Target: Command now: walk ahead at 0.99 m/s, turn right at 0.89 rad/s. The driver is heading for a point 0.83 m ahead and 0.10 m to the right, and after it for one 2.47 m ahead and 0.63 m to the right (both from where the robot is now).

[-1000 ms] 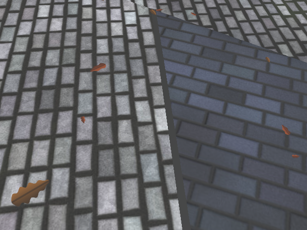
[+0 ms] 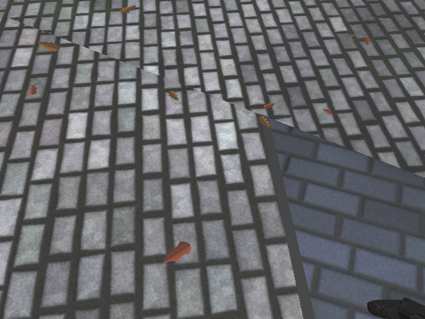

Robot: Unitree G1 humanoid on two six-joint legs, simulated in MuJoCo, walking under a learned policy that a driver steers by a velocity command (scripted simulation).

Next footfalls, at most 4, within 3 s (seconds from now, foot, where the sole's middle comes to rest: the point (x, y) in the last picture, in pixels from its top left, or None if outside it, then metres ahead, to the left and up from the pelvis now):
0.36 right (266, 315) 0.48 -0.10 -0.76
0.80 left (283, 191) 0.94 -0.17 -0.76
1.30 right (328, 137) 1.36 -0.41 -0.90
1.68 left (285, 76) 1.78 -0.23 -0.90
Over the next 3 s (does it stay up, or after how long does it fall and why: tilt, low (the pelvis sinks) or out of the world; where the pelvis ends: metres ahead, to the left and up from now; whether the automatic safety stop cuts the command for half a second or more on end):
stays up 2.70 -0.85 -0.15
